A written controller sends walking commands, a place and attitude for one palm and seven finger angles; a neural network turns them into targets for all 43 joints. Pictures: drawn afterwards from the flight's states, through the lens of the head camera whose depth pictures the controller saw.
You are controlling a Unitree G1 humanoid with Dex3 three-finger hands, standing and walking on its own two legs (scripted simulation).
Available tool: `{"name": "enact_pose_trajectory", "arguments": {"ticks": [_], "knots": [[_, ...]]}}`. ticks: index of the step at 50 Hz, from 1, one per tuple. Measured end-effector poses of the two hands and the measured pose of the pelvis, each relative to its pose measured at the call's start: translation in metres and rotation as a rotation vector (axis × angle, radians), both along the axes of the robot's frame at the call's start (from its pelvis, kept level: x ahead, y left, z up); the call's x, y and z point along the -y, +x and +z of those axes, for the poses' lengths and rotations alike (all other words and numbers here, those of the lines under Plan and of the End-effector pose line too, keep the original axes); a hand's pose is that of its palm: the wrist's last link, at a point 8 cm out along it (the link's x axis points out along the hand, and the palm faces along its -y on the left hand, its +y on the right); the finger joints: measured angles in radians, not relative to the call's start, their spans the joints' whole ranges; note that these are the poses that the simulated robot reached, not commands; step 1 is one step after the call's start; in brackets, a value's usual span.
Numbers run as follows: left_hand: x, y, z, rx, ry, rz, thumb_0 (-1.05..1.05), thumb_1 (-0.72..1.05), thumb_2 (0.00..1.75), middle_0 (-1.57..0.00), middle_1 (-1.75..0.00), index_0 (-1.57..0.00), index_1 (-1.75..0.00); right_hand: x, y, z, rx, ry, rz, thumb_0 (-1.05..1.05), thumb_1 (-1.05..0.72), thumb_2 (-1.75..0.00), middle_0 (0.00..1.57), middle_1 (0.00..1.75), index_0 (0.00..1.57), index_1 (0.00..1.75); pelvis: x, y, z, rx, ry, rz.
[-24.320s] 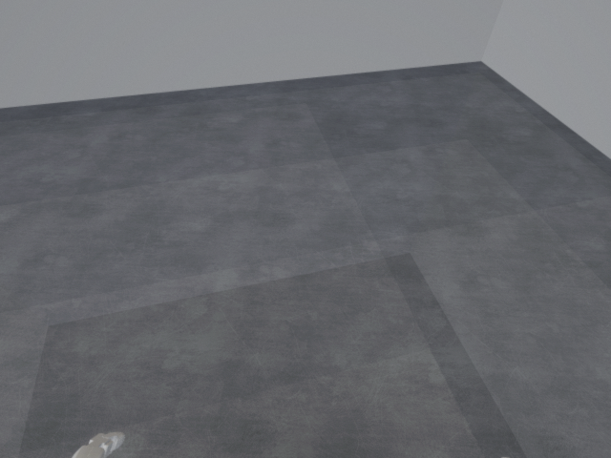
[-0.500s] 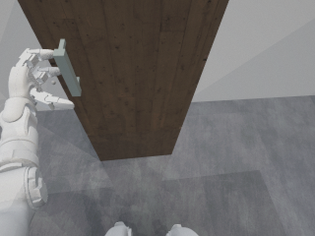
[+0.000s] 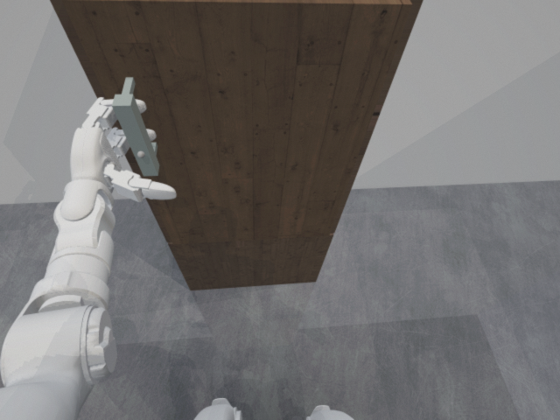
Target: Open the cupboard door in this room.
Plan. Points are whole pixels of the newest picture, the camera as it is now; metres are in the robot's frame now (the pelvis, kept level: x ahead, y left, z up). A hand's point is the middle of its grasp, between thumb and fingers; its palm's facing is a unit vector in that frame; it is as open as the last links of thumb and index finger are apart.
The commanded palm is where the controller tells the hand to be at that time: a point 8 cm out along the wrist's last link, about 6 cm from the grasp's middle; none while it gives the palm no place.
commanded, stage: slide the fingers in behind the handle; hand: left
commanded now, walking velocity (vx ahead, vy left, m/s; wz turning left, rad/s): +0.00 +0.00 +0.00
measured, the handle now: (140, 129) +0.52 +0.20 +0.09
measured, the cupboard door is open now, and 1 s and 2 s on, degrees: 0 1 17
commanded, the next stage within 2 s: close the thumb around the handle in 0.62 s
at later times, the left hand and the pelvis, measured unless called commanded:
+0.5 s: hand (153, 153) +0.47 +0.17 +0.10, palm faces +0.08 -1.00 -0.02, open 14.1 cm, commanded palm +0.44 +0.22 +0.09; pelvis -0.01 -0.01 +0.00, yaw +1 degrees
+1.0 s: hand (154, 154) +0.47 +0.17 +0.10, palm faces +0.07 -1.00 -0.02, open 11.9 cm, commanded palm +0.43 +0.21 +0.09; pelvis +0.00 -0.01 +0.00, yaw +0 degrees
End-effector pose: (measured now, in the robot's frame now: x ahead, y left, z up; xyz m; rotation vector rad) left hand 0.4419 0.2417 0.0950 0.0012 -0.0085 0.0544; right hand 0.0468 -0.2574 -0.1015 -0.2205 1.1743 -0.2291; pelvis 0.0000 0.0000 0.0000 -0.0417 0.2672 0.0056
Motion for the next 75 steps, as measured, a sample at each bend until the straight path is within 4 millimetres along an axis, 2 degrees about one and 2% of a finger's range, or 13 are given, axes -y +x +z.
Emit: {"name": "enact_pose_trajectory", "arguments": {"ticks": [10,21,32,41,49,57,67,75], "knots": [[0.016,0.0,0.004,-0.002,0.004,-0.008,-0.01,-0.5,0.3,-0.3,-1.2,-0.3,-1.2,0.003,-0.021,-0.003,-0.036,0.015,-0.026,0.0,-0.91,-0.9,0.2,0.3,0.2,0.3,0.004,-0.002,0.001,0.007,0.006,-0.004],[0.018,-0.003,0.004,0.004,0.025,0.028,-0.01,-0.5,0.3,-0.29,-1.2,-0.28,-1.2,0.011,-0.034,-0.004,-0.065,0.009,-0.027,0.01,-0.91,-0.9,0.2,0.3,0.2,0.3,0.009,-0.008,0.0,0.009,0.009,0.003],[0.019,0.001,0.003,-0.005,0.02,0.024,-0.01,-0.5,0.3,-0.3,-1.2,-0.28,-1.2,0.017,-0.032,-0.004,-0.066,-0.006,-0.022,0.01,-0.91,-0.9,0.2,0.3,0.2,0.3,0.012,-0.008,-0.001,-0.003,0.008,0.009],[0.021,-0.002,0.002,0.003,0.018,0.031,-0.01,-0.47,0.32,-0.3,-1.21,-0.26,-1.2,0.014,-0.021,-0.005,-0.052,0.015,-0.019,0.01,-0.91,-0.9,0.2,0.3,0.2,0.3,0.011,-0.002,0.0,0.002,0.011,0.004],[0.019,-0.002,0.002,0.002,0.016,0.021,-0.01,-0.2,0.43,-0.32,-1.23,-0.29,-1.23,0.01,-0.009,-0.004,-0.028,0.019,-0.015,0.01,-0.91,-0.9,0.2,0.3,0.2,0.3,0.01,0.002,0.002,0.006,0.011,0.003],[0.019,-0.002,0.002,0.003,0.017,0.023,0.0,0.2,0.61,-0.35,-1.28,-0.31,-1.27,0.009,-0.003,-0.004,-0.025,0.021,-0.004,0.0,-0.91,-0.9,0.2,0.3,0.2,0.3,0.009,0.004,0.002,0.006,0.011,0.006],[0.018,-0.001,0.002,0.004,0.019,0.028,0.01,0.71,0.82,-0.38,-1.33,-0.35,-1.32,0.009,-0.006,-0.006,-0.04,0.02,-0.001,0.0,-0.91,-0.9,0.2,0.3,0.2,0.3,0.008,0.002,0.001,0.004,0.011,0.008],[0.018,-0.001,0.002,0.003,0.014,0.024,0.01,0.73,0.82,-0.38,-1.35,-0.35,-1.34,0.01,-0.012,-0.004,-0.046,0.011,-0.009,0.0,-0.91,-0.9,0.2,0.3,0.2,0.3,0.008,0.0,0.001,0.005,0.009,0.009]]}}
